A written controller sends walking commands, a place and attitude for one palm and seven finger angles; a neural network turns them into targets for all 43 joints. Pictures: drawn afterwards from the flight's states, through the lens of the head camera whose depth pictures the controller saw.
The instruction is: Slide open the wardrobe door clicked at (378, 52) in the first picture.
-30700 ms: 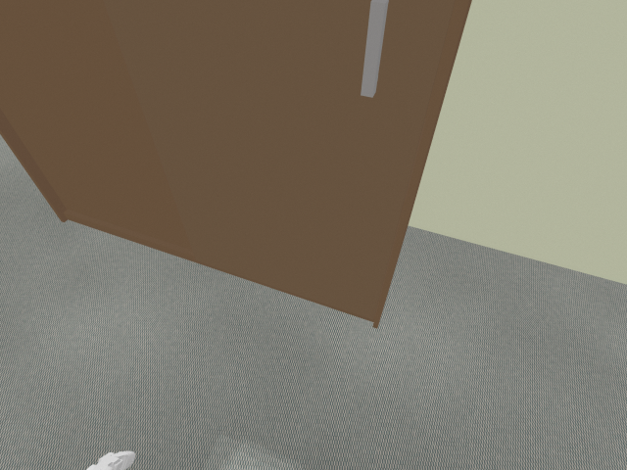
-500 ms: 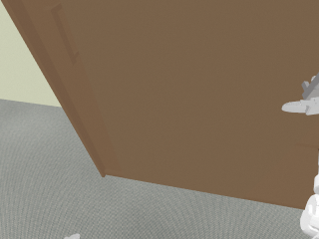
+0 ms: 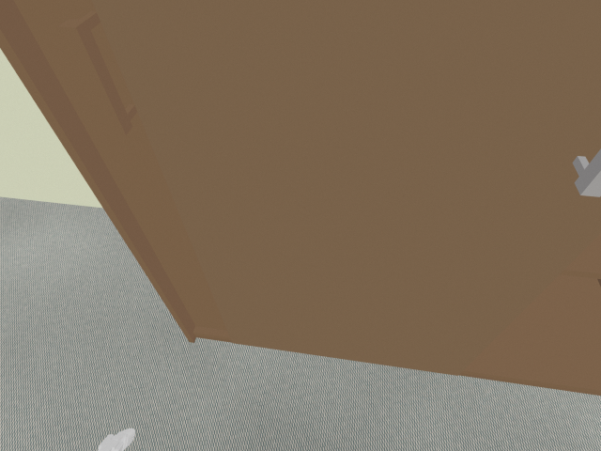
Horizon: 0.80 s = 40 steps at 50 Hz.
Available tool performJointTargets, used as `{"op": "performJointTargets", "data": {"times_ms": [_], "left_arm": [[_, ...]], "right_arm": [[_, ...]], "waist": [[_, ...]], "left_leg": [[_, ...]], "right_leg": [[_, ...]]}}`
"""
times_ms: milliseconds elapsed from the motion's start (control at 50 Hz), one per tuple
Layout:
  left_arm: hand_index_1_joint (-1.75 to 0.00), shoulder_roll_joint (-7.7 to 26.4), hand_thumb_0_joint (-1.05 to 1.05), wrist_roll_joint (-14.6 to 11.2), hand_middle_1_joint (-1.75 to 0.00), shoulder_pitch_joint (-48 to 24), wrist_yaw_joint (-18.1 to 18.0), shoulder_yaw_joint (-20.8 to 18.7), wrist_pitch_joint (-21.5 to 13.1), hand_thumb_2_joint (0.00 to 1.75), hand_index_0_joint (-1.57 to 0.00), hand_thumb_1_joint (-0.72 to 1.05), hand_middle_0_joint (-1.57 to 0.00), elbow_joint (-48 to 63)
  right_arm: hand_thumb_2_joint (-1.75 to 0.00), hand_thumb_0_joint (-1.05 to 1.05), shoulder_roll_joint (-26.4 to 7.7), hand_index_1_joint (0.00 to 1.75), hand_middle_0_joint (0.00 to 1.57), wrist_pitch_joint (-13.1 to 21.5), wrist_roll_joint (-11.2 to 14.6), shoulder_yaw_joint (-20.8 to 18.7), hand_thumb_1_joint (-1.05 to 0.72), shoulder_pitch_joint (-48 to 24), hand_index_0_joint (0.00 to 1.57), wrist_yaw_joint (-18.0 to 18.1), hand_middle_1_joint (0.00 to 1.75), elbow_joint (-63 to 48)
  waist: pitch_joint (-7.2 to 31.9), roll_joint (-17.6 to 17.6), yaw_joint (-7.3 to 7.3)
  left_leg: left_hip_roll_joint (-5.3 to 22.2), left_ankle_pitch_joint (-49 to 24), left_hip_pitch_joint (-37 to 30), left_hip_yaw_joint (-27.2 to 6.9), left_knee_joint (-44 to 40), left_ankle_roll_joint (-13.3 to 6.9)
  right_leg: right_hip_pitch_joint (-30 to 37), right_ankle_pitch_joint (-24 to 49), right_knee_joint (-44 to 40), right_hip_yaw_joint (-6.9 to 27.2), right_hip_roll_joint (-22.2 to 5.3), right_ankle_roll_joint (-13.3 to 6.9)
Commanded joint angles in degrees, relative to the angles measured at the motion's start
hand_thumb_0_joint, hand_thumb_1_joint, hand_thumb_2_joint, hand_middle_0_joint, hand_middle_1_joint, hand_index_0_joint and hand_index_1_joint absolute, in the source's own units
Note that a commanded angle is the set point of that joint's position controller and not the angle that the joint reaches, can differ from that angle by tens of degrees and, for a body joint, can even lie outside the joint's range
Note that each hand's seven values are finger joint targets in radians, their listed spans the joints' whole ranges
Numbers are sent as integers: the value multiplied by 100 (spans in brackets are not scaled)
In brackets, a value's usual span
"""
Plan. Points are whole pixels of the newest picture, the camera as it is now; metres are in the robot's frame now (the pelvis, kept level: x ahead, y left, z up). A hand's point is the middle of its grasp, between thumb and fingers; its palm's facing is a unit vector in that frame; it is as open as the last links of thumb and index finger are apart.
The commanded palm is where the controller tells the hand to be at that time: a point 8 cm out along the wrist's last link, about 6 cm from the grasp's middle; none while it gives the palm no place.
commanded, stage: slip the hand off the handle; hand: right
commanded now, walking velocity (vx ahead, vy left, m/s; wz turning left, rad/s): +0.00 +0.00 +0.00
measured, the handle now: out of the picture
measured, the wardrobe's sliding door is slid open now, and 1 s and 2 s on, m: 0.56 0.56 0.56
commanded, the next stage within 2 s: draw the hand back to the body in 0.78 s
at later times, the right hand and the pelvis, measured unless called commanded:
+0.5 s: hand out of the picture +0.29 -0.40 +0.20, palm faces +0.54 +0.82 -0.19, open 14.6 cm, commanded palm +0.25 -0.42 +0.21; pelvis -0.01 +0.00 +0.00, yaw +0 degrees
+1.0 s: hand out of the picture +0.25 -0.37 +0.20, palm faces +0.41 +0.91 -0.11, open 14.7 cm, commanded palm +0.20 -0.40 +0.21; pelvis -0.02 +0.00 +0.00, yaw -2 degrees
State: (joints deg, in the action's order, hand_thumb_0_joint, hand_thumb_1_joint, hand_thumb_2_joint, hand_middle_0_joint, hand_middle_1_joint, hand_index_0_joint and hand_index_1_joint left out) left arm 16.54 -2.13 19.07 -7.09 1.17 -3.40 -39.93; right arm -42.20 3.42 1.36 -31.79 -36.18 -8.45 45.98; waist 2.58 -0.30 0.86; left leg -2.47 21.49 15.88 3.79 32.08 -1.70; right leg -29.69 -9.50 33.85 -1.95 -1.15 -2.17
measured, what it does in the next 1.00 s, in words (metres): stands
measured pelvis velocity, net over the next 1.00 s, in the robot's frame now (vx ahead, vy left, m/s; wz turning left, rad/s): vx -0.02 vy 0.00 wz -0.03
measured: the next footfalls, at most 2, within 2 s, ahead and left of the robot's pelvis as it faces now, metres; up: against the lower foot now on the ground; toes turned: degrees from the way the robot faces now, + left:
none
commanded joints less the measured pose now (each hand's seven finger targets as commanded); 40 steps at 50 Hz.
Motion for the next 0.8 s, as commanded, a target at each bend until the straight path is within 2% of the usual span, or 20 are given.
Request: {"op": "performJointTargets", "data": {"times_ms": [0, 40, 100, 140, 200, 240, 280, 300, 340, 360, 400, 420, 460, 500, 580, 620, 660, 680, 740, 780], "left_arm": [[-30, 928, 0, 20, -30, 235, -129, -349, -183, 90, -20, 90, -20, 575], [-30, 878, 0, 18, -30, 204, -105, -347, -181, 90, -20, 90, -20, 648], [-30, 864, 0, -11, -30, 87, -87, -343, -175, 90, -20, 90, -20, 790], [-30, 848, 0, -41, -30, 2, -71, -352, -173, 90, -20, 90, -20, 860], [-30, 829, 0, -61, -30, -159, -71, -340, -220, 90, -20, 90, -20, 988], [-30, 796, 0, -81, -30, -259, -65, -325, -242, 90, -20, 90, -20, 1037], [-30, 782, 0, -89, -30, -317, -98, -325, -273, 90, -20, 90, -20, 1086], [-30, 750, 0, -81, -30, -398, -91, -302, -290, 90, -20, 90, -20, 1119], [-30, 685, 0, -92, -30, -490, -97, -271, -331, 90, -20, 90, -20, 1130], [-30, 671, 0, -90, -30, -564, -113, -259, -350, 90, -20, 90, -20, 1148], [-30, 659, 0, -102, -30, -620, -174, -217, -394, 90, -20, 90, -20, 1094], [-30, 635, 0, -113, -30, -660, -200, -191, -422, 90, -20, 90, -20, 1072], [-30, 647, 0, -124, -30, -742, -252, -167, -486, 90, -20, 90, -20, 1054], [-30, 623, 0, -122, -30, -835, -295, -132, -563, 90, -20, 90, -20, 1043], [-30, 613, 0, -131, -30, -921, -322, -85, -667, 90, -20, 90, -20, 1033], [-30, 561, 0, -125, -30, -1038, -308, -45, -739, 90, -20, 90, -20, 1052], [-30, 557, 0, -112, -30, -1081, -299, -32, -795, 90, -20, 90, -20, 1050], [-30, 562, 0, -113, -30, -1064, -310, -37, -816, 90, -20, 90, -20, 1041], [-30, 512, 0, -107, -30, -1191, -262, 0, -878, 90, -20, 90, -20, 1091], [-30, 539, 0, -90, -30, -1164, -291, 2, -885, 90, -20, 90, -20, 1029]], "right_arm": [[-20, 0, -2499, 115, 25, 532, 67, -553, 55, -2383, 25, -85, 115, -1332], [-20, 0, -2177, 115, 25, 564, 93, -366, 55, -2141, 25, -154, 115, -1362], [-20, 0, -2170, 115, 25, 559, 249, -532, 55, -1476, 25, -208, 115, -1781], [-20, 0, -2019, 115, 25, 467, 378, -605, 55, -1090, 25, -211, 115, -2013], [-20, 0, -2151, 115, 25, 295, 553, -999, 55, -481, 25, -145, 115, -2469], [-20, 0, -2049, 115, 25, 149, 593, -1051, 55, -200, 25, -89, 115, -2668], [-20, 0, -2174, 115, 25, 78, 626, -1267, 55, 137, 25, -30, 115, -2915], [-20, 0, -2213, 115, 25, 55, 602, -1303, 55, 155, 25, -11, 115, -3227], [-20, 0, -1890, 115, 25, 3, 641, -1137, 55, 294, 25, -14, 115, -3404], [-20, 0, -1815, 115, 25, 13, 639, -1045, 55, 268, 25, -26, 115, -3634], [-20, 0, -1742, 115, 25, -35, 695, -966, 55, 204, 25, -46, 115, -3659], [-20, 0, -1482, 115, 25, -95, 737, -771, 55, 252, 25, -80, 115, -3523], [-20, 0, -1448, 115, 25, -128, 736, -651, 55, 89, 25, -135, 115, -3583], [-20, 0, -1357, 115, 25, -123, 753, -487, 55, -143, 25, -119, 115, -3802], [-20, 0, -1287, 115, 25, -126, 831, -480, 55, 149, 25, -137, 115, -3777], [-20, 0, -1099, 115, 25, -117, 832, -311, 55, 13, 25, -119, 115, -3988], [-20, 0, -1146, 115, 25, -128, 828, -404, 55, 185, 25, -58, 115, -4030], [-20, 0, -1282, 115, 25, -107, 852, -563, 55, 363, 25, -15, 115, -4052], [-20, 0, -1040, 115, 25, -186, 883, -475, 55, 602, 25, 25, 115, -4353], [-20, 0, -1343, 115, 25, -206, 906, -764, 55, 617, 25, 89, 115, -4298]], "waist": [[1801, -876, 79], [1784, -887, 53], [1881, -1022, -116], [1817, -870, -142], [1772, -752, -310], [1559, -681, -317], [1497, -561, -379], [1539, -750, -391], [1338, -672, -318], [1360, -906, -321], [1153, -797, -235], [928, -672, -187], [837, -819, -168], [901, -917, -146], [852, -657, -221], [893, -816, -226], [876, -960, -300], [928, -780, -333], [926, -919, -385], [914, -745, -408]], "left_leg": [[22, -1459, 1068, -343, -548, 39], [6, -1357, 1137, -311, -534, 40], [-11, -1499, 964, -307, -498, 18], [-36, -1468, 956, -252, -495, 28], [-7, -1592, 704, -290, -507, 58], [-11, -1464, 749, -255, -514, 70], [21, -1470, 609, -291, -550, 73], [13, -1486, 610, -300, -514, 82], [-19, -1283, 777, -244, -566, 88], [-20, -1123, 825, -243, -577, 76], [-4, -972, 891, -288, -689, 94], [2, -830, 999, -267, -726, 109], [17, -518, 1116, -251, -752, 91], [49, -526, 1064, -301, -805, 77], [82, -472, 938, -295, -864, 64], [65, -393, 984, -250, -833, 54], [65, -298, 923, -247, -848, 34], [72, -342, 793, -261, -897, 33], [64, -384, 748, -223, -898, 34], [72, -374, 641, -256, -970, 43]], "right_leg": [[2433, 936, -102, 396, -28, -111], [2478, 902, -101, 416, -22, -102], [2516, 1053, -110, 394, -23, -105], [2536, 1057, -159, 429, -50, -92], [2355, 1032, -188, 344, -19, -121], [2273, 893, -252, 356, -36, -104], [2191, 850, -254, 313, -35, -123], [2206, 839, -274, 297, -22, -116], [2310, 700, -339, 359, -49, -98], [2380, 575, -392, 389, -52, -80], [2327, 316, -410, 396, -45, -97], [2275, 103, -457, 409, -44, -90], [2279, -416, -625, 552, -45, -58], [2376, -477, -625, 561, -23, -68], [2330, -582, -666, 590, -8, -59], [2427, -730, -748, 671, -5, -30], [2408, -930, -841, 717, 8, -7], [2374, -839, -805, 689, 10, -28], [2444, -784, -880, 695, 5, -3], [2338, -734, -840, 648, 17, -18]]}}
